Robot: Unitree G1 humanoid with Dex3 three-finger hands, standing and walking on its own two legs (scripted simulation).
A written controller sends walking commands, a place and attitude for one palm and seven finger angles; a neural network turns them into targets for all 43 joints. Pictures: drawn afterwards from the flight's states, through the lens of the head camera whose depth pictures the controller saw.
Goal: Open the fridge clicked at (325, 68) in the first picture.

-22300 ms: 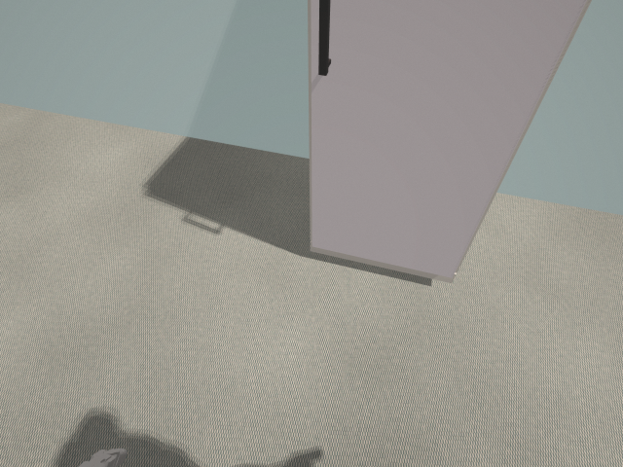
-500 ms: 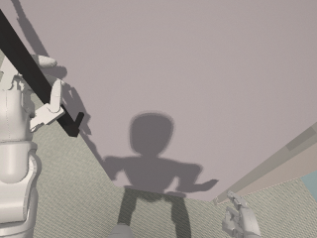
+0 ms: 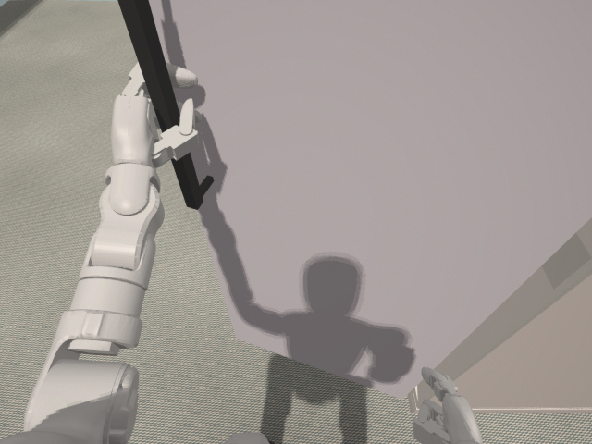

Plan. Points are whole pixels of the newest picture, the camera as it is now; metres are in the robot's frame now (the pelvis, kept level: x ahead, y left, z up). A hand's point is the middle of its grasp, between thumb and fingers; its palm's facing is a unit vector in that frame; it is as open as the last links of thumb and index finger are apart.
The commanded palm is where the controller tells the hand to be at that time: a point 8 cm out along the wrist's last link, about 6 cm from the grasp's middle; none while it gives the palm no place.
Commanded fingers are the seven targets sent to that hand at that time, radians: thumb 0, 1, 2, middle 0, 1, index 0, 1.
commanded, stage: stop walking and hold the door back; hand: left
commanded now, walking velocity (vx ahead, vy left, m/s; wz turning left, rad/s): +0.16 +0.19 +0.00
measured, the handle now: (177, 106) +0.44 +0.21 +0.22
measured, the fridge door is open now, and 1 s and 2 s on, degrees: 70 66 66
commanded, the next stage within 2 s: loosen the grip on the handle in 0.60 s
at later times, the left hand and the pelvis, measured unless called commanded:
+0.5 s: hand (196, 123) +0.43 +0.18 +0.20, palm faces +0.22 -0.96 -0.16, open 5.4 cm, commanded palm +0.40 +0.23 +0.19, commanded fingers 0.00 0.90 0.90 -0.45 -1.40 -0.45 -1.40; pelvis -0.02 +0.01 -0.01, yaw -2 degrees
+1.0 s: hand (190, 116) +0.44 +0.20 +0.20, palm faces +0.21 -0.96 -0.20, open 10.0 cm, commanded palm +0.40 +0.24 +0.20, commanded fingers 0.00 -0.55 0.20 -0.37 -1.30 -0.37 -1.30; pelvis -0.02 +0.03 +0.00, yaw -4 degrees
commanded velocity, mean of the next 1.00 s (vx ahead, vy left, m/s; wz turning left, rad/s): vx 0.03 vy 0.00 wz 0.00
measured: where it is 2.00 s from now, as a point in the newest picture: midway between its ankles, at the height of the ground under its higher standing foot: outside the picture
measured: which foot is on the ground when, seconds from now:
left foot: down 0.00-0.04, up 0.06-0.26, down 0.28-1.00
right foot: up 0.00-0.02, down 0.04-1.00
